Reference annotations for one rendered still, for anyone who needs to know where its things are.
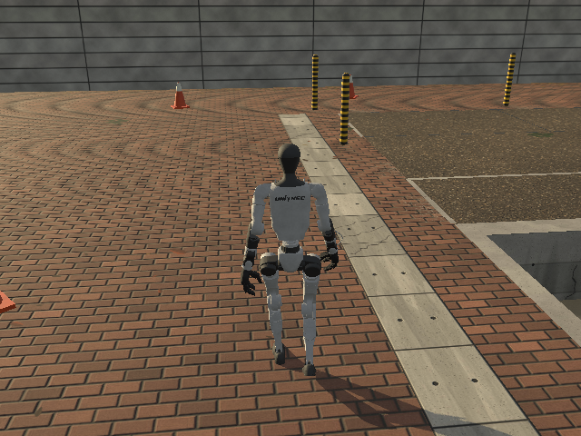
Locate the right robot upper arm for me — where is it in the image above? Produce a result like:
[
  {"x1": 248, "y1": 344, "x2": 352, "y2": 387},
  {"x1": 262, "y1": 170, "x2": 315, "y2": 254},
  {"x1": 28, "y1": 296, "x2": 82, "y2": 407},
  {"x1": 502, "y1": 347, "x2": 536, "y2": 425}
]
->
[{"x1": 309, "y1": 183, "x2": 331, "y2": 232}]

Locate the left robot foot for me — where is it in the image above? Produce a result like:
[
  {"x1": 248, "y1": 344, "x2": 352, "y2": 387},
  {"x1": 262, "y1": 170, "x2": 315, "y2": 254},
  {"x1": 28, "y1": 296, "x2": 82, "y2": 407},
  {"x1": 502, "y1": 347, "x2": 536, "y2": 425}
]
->
[{"x1": 272, "y1": 343, "x2": 285, "y2": 365}]

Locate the left robot thigh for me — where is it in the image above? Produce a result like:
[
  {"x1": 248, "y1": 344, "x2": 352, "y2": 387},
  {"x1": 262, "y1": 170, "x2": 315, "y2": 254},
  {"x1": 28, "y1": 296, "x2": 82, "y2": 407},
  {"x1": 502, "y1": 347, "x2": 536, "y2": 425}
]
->
[{"x1": 260, "y1": 253, "x2": 282, "y2": 311}]

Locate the robot right forearm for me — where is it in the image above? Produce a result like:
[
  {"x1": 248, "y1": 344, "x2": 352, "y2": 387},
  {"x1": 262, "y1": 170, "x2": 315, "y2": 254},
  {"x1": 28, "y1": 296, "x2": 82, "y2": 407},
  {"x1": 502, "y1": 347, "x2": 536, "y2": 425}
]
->
[{"x1": 321, "y1": 219, "x2": 338, "y2": 254}]

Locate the robot left forearm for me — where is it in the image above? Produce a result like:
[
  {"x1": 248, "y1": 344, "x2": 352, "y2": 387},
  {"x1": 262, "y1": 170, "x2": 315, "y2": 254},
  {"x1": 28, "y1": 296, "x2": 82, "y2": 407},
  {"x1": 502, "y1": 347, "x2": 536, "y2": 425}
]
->
[{"x1": 241, "y1": 222, "x2": 260, "y2": 271}]

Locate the left robot upper arm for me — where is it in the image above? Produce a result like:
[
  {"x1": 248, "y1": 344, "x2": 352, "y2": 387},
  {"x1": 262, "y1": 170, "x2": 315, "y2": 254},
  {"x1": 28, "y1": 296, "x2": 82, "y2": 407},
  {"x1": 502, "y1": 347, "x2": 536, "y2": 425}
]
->
[{"x1": 251, "y1": 183, "x2": 271, "y2": 235}]

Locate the robot right hand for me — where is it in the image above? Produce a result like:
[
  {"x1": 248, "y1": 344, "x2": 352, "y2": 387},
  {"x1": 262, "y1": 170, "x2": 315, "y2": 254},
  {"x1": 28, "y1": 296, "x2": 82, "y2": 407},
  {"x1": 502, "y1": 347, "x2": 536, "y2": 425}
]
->
[{"x1": 320, "y1": 251, "x2": 339, "y2": 271}]

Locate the robot left hand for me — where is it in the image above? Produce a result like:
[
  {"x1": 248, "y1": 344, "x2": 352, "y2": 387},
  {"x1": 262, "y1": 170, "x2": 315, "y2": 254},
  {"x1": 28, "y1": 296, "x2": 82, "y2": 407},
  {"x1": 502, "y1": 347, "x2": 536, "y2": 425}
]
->
[{"x1": 241, "y1": 268, "x2": 262, "y2": 296}]

